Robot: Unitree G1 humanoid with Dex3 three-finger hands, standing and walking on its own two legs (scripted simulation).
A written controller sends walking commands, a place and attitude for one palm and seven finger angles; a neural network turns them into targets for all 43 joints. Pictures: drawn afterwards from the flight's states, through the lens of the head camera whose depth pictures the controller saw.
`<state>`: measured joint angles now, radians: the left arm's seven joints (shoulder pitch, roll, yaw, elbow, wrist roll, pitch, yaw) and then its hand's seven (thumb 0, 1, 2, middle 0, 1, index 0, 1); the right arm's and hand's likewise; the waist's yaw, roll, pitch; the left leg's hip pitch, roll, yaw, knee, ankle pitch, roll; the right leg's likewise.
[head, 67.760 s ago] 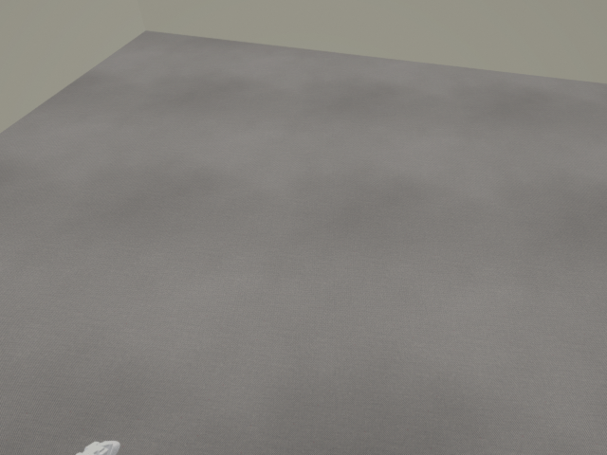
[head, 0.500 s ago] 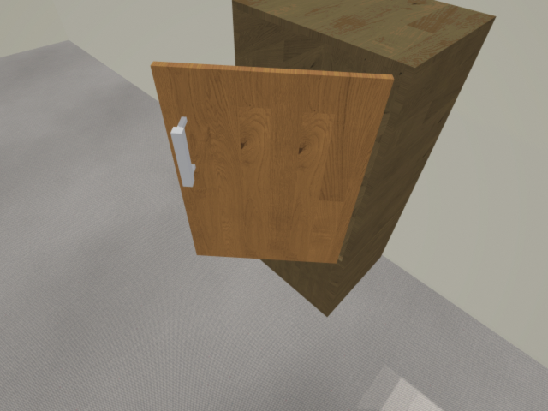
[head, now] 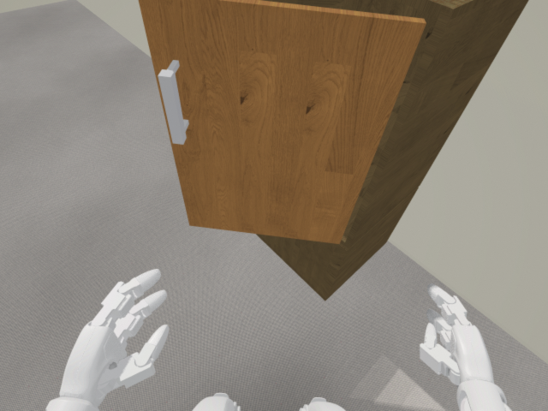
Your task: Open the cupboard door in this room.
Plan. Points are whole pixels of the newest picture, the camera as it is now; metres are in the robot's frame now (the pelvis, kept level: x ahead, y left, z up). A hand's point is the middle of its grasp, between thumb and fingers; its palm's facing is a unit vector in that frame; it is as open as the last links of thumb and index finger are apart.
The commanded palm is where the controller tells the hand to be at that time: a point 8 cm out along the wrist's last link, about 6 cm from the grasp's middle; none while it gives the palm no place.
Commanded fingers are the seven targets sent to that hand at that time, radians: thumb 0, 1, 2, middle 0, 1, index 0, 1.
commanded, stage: raise the hand with hooked fingers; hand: left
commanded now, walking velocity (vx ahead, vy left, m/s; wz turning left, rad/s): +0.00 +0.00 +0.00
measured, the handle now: (176, 103) +0.60 +0.22 +0.12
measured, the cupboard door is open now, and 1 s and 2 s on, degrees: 41 41 41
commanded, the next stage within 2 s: move the hooked fingers beside the handle in 1.68 s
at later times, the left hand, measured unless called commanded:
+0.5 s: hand (101, 301) +0.24 +0.23 +0.07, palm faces -0.04 -1.00 -0.06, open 11.6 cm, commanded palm +0.21 +0.29 +0.08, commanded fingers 0.00 -0.20 0.43 -0.28 -1.00 -0.28 -1.00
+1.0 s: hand (55, 255) +0.27 +0.29 +0.11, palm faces -0.01 -1.00 -0.06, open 13.8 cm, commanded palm +0.25 +0.34 +0.12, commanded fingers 0.00 -0.50 0.30 -0.30 -1.20 -0.30 -1.20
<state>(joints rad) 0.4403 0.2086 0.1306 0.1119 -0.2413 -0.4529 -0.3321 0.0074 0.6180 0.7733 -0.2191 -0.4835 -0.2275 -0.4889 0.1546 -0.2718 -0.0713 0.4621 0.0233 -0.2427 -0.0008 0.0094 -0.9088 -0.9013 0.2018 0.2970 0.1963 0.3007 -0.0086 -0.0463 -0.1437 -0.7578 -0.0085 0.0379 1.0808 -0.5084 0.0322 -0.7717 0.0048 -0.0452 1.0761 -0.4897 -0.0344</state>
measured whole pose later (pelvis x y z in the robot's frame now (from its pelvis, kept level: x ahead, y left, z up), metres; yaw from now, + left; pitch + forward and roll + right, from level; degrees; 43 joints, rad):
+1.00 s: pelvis +0.01 +0.03 +0.03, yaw +1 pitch +9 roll -3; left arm 0.07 0.42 0.37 0.24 -0.36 -0.20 -0.50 -0.01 -0.47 0.31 -0.30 -1.18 -0.30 -1.18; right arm 0.26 -0.25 0.06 0.52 0.04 -0.23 -0.07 0.01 -0.90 -0.90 0.21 0.30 0.20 0.30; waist 0.01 0.03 -0.09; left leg -0.62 -0.02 0.00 0.91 -0.45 0.06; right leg -0.59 0.00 -0.07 0.84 -0.40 0.00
